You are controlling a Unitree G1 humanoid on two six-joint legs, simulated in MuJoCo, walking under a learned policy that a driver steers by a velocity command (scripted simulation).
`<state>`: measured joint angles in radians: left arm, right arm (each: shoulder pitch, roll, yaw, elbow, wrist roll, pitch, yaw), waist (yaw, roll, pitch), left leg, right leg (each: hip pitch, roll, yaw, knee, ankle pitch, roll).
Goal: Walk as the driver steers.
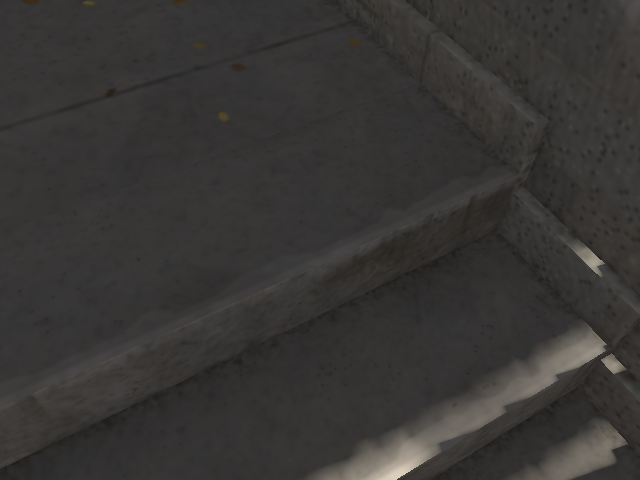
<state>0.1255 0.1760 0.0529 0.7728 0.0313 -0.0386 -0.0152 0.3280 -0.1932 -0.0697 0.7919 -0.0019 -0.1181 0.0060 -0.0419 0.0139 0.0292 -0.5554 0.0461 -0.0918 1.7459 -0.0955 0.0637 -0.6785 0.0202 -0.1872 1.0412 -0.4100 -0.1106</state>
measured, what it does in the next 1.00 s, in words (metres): climbs, turning left: left foot 0.17 m higher, then right foot 0.17 m higher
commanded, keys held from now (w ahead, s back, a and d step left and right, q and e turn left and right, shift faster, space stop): w+q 0.54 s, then q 0.46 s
